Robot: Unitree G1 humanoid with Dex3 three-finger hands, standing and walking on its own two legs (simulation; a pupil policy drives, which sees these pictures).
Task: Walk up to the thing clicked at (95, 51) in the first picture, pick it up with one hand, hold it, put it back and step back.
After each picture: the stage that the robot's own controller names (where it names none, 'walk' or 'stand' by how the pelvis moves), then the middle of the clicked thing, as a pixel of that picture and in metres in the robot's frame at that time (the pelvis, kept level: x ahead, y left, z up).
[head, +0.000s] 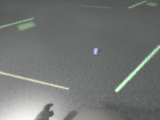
stand; (95, 51) +1.37 -0.07 -0.72
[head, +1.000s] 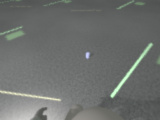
walk; (87, 55) +1.24 +0.17 -0.70
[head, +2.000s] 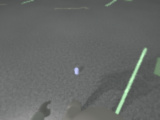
walk; (76, 71) +0.75 +0.28 -0.71
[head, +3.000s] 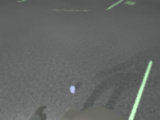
walk; (72, 89) +0.43 +0.22 -0.70
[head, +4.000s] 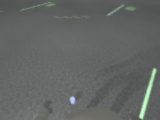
stand; (72, 100) +0.32 +0.22 -0.72
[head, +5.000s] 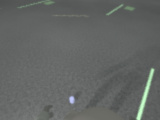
stand; (72, 99) +0.32 +0.21 -0.72
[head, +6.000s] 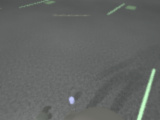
stand; (71, 100) +0.31 +0.22 -0.73
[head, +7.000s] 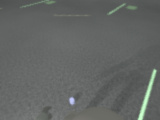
stand; (72, 100) +0.30 +0.22 -0.73
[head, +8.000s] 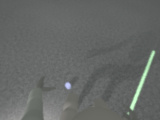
go down; (68, 85) +0.33 +0.23 -0.63
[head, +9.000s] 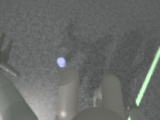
go down; (61, 62) +0.38 +0.28 -0.30
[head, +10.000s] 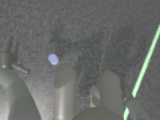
close in; (53, 59) +0.37 +0.30 -0.26
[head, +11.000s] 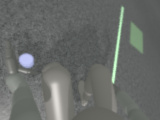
close; (27, 61) +0.34 +0.32 -0.21
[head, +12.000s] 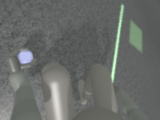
close; (26, 59) +0.35 +0.32 -0.21
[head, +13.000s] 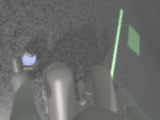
lift; (29, 61) +0.33 +0.31 -0.21
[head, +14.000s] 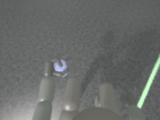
lift; (61, 68) +0.32 +0.22 -0.01
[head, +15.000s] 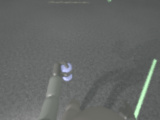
hold; (67, 71) +0.33 +0.18 +0.00
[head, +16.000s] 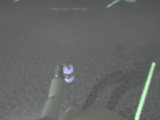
hold; (68, 73) +0.33 +0.17 +0.00
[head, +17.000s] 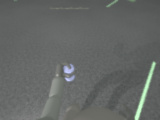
hold; (69, 72) +0.33 +0.17 +0.00
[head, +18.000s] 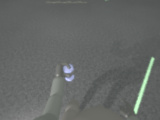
crouch; (69, 72) +0.34 +0.17 -0.03
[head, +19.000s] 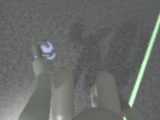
lower; (48, 51) +0.43 +0.28 -0.10
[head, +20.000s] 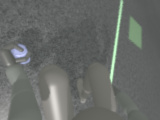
lower; (21, 54) +0.38 +0.33 -0.21
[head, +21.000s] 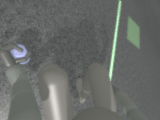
lower; (21, 54) +0.37 +0.33 -0.21
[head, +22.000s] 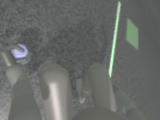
lower; (21, 54) +0.37 +0.33 -0.21
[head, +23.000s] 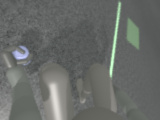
lower; (22, 56) +0.36 +0.33 -0.21
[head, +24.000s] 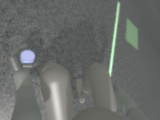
open; (27, 58) +0.35 +0.31 -0.21
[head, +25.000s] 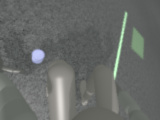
stand; (37, 57) +0.35 +0.29 -0.22
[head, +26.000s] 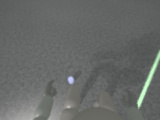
walk; (71, 80) +0.36 +0.22 -0.54
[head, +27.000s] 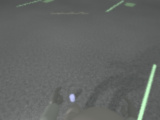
stand; (72, 97) +0.34 +0.21 -0.66
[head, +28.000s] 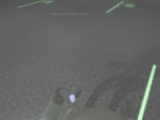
stand; (72, 98) +0.34 +0.21 -0.67
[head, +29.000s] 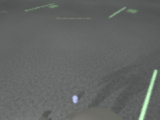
stand; (75, 99) +0.36 +0.19 -0.72
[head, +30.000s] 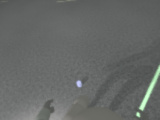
walk; (79, 83) +0.42 +0.23 -0.70
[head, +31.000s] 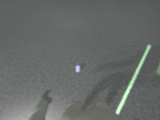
walk; (77, 68) +0.68 +0.18 -0.70
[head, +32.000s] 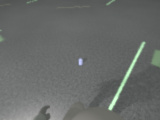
stand; (80, 61) +0.96 +0.26 -0.70
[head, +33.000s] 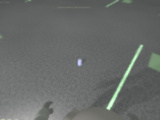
stand; (79, 62) +0.97 +0.23 -0.72
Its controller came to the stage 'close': yes
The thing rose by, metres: 0.72
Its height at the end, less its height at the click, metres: +0.00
